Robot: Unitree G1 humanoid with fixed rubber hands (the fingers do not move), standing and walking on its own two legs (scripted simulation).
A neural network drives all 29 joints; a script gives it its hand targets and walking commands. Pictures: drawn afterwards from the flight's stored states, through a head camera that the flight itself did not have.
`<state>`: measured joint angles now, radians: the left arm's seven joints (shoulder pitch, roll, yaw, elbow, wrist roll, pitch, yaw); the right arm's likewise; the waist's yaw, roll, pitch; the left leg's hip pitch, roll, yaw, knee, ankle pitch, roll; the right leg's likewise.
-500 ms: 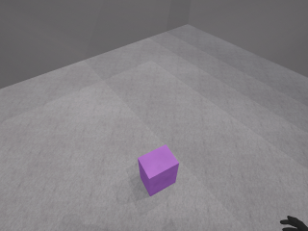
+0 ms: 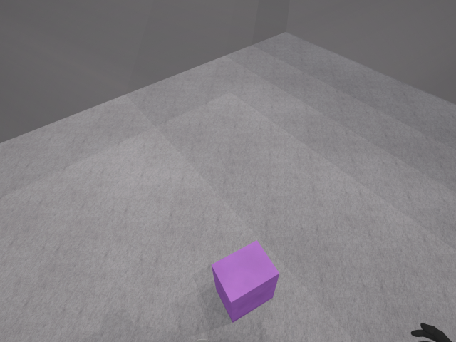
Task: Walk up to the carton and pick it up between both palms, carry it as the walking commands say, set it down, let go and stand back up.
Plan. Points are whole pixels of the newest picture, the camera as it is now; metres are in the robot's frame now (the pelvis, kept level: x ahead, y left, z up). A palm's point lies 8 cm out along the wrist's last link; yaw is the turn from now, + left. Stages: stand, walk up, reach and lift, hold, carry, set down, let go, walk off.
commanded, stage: walk up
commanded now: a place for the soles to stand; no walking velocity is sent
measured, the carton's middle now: (244, 282) +0.45 +0.01 -0.61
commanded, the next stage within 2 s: none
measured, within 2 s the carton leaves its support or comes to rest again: neither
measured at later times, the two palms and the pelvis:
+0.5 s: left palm (66, 339) +0.15 +0.33 -0.08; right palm out of the picture +0.16 -0.32 -0.07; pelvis +0.04 +0.00 +0.02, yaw -3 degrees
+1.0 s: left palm (91, 300) +0.21 +0.30 -0.06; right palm out of the picture +0.05 -0.43 -0.03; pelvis +0.04 -0.05 +0.02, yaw +2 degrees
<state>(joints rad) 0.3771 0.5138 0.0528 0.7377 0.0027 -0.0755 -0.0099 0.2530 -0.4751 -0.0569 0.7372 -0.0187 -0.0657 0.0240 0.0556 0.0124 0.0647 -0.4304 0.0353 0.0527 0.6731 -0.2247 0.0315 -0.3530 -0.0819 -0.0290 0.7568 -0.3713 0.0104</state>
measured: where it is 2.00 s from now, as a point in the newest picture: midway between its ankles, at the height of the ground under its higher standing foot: outside the picture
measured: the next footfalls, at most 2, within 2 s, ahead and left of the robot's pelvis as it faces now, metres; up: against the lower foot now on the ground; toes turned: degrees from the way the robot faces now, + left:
right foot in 1.12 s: +0.11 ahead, -0.27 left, +0.00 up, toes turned +5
left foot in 1.34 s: +0.11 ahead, -0.07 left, +0.00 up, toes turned +15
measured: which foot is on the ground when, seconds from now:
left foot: down 0.00-1.00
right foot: down 0.00-0.80, up 0.82-1.00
